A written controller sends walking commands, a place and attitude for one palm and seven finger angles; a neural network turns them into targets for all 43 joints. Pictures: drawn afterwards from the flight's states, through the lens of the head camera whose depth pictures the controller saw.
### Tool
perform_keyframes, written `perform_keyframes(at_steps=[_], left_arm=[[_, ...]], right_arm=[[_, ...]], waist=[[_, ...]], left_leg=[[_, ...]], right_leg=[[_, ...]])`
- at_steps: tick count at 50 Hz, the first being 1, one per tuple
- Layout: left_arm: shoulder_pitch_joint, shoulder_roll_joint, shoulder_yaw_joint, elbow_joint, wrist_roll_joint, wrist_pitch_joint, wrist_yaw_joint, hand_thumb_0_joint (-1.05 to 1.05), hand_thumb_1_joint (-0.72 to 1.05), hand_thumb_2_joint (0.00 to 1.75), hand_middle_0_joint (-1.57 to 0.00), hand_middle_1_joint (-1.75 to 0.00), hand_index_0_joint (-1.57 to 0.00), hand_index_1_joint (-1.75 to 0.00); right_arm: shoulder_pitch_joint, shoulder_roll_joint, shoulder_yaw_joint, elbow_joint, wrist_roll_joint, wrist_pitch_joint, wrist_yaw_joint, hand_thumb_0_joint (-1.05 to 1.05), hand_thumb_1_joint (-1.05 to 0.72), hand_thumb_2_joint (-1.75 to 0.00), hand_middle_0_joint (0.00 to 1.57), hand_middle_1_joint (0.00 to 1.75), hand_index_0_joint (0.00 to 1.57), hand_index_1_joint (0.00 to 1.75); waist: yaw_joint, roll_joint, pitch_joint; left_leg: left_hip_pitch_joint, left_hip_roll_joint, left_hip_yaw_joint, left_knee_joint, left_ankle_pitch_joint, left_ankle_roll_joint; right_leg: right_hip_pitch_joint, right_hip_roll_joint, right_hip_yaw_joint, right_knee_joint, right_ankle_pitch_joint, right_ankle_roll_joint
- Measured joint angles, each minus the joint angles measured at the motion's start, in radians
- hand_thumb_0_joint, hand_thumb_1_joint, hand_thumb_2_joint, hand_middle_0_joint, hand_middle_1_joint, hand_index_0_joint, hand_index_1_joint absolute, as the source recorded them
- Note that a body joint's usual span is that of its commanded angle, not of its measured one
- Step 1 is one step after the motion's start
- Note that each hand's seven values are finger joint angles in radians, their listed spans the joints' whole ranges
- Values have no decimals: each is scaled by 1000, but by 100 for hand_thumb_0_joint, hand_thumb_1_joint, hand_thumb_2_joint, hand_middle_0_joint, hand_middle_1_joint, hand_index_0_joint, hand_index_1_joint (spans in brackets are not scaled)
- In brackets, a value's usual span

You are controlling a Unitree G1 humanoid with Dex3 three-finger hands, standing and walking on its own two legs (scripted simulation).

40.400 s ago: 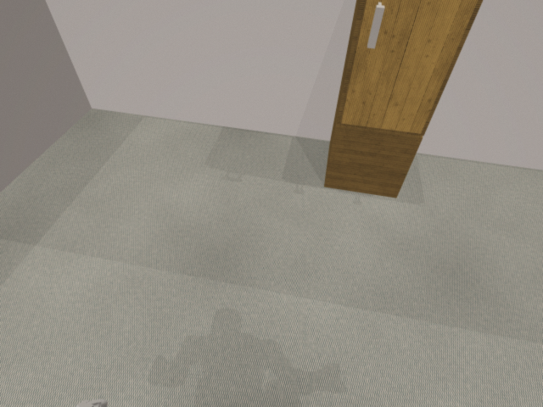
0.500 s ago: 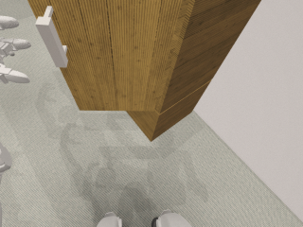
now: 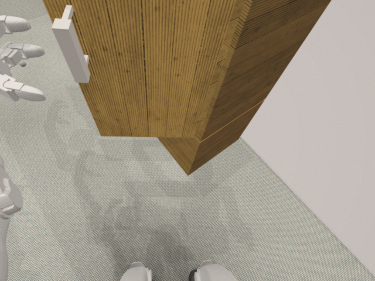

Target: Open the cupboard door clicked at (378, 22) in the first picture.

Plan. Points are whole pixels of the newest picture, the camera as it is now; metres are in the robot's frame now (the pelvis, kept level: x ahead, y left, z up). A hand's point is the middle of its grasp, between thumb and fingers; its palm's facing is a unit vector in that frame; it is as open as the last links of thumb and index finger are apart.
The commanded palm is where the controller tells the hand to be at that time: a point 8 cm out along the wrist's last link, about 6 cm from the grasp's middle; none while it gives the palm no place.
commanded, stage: move the hooked fingers beside the handle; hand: left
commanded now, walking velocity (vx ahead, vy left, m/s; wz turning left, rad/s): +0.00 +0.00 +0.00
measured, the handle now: (76, 46) +0.56 +0.19 +0.12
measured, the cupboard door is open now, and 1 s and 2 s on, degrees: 54 54 54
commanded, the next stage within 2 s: slide the fingers in behind the handle in 0.34 s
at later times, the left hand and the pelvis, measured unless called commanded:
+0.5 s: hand (25, 64) +0.50 +0.26 +0.13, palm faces -0.04 -1.00 +0.00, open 14.0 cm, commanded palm +0.49 +0.30 +0.12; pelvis -0.01 -0.01 +0.00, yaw +0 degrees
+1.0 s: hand (48, 66) +0.50 +0.23 +0.13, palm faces -0.05 -1.00 +0.01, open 14.0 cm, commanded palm +0.48 +0.27 +0.12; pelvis +0.00 -0.01 +0.00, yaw +0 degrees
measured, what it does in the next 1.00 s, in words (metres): stands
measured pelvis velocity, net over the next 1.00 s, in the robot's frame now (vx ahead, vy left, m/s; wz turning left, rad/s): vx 0.00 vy -0.01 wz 0.01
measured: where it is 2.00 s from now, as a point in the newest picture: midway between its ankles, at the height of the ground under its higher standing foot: outside the picture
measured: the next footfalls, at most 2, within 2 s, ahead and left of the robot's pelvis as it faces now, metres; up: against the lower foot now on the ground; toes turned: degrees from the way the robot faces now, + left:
none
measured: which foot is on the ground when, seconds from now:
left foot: down 0.00-1.00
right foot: down 0.00-1.00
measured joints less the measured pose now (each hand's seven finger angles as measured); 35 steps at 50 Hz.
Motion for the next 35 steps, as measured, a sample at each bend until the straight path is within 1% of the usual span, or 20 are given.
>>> perform_keyframes(at_steps=[5,11,13,18,22,24,29,35], left_arm=[[-6,-11,-26,14,4,12,13,-1,-50,30,-30,-120,-30,-120],[2,-28,-21,7,0,-4,26,-1,-50,30,-30,-120,-30,-120],[-7,-21,-19,26,2,-4,26,-1,-50,30,-30,-120,-30,-120],[-30,20,-7,58,24,3,27,-1,-50,30,-31,-120,-30,-120],[-30,32,-7,43,10,-11,11,-1,-50,30,-30,-120,-30,-120],[-35,33,-15,46,2,-8,1,-1,-50,30,-30,-120,-30,-120],[-34,15,-32,37,-2,9,2,-1,-50,30,-30,-120,-30,-120],[-18,-6,-16,20,4,6,27,-1,-50,30,-30,-120,-30,-120]], right_arm=[[-10,-1,1,-6,2,-1,0,1,-90,-90,20,30,21,30],[-18,-3,2,-7,2,-5,0,1,-90,-90,20,30,21,30],[-20,-5,6,-8,4,-5,-2,1,-90,-90,20,30,21,30],[-23,-11,12,-15,7,-10,-11,1,-90,-90,20,30,21,30],[-13,-13,7,-7,7,-11,-13,1,-91,-90,20,30,21,30],[-7,-15,7,-1,9,-9,-13,1,-91,-90,20,30,21,30],[7,-18,3,9,7,-8,-12,1,-91,-90,20,30,21,30],[8,-14,0,5,3,-11,-6,1,-91,-90,20,30,21,30]], waist=[[3,3,-3],[5,3,-2],[3,3,-1],[-11,2,10],[-9,1,13],[-8,1,12],[-6,4,9],[-13,2,6]], left_leg=[[4,-4,-3,1,0,1],[8,-3,-4,2,2,-3],[7,-2,-5,4,2,-3],[-9,1,-9,13,4,-7],[-16,5,-10,14,6,-10],[-17,5,-11,13,6,-11],[-17,4,-14,8,9,-12],[-12,7,-9,5,7,-12]], right_leg=[[5,-3,-4,3,-3,0],[6,-3,-4,10,-4,-3],[4,-2,-4,13,-5,-4],[-12,2,-8,24,-4,-9],[-19,5,-9,24,-2,-12],[-20,6,-10,23,-1,-12],[-19,5,-13,18,-1,-14],[-16,8,-8,16,0,-14]])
